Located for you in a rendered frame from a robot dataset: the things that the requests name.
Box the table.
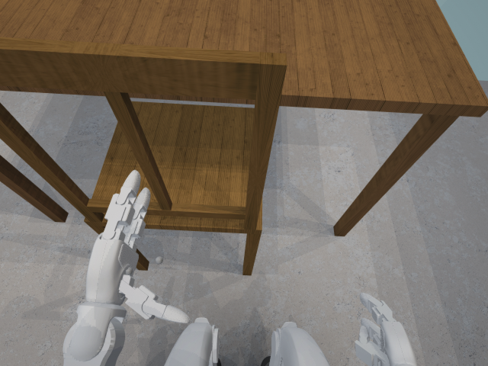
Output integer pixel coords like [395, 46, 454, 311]
[0, 0, 488, 236]

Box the robot left thigh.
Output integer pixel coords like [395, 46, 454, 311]
[164, 323, 220, 366]

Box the right robot hand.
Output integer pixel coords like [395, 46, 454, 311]
[355, 293, 418, 366]

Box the robot left forearm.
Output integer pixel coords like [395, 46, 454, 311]
[63, 302, 127, 366]

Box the chair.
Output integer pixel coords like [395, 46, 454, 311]
[0, 37, 287, 275]

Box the robot right thigh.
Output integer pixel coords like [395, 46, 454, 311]
[271, 327, 330, 366]

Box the left robot hand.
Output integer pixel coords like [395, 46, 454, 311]
[85, 170, 190, 323]

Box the robot thigh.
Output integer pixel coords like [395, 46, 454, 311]
[271, 327, 330, 366]
[164, 323, 220, 366]

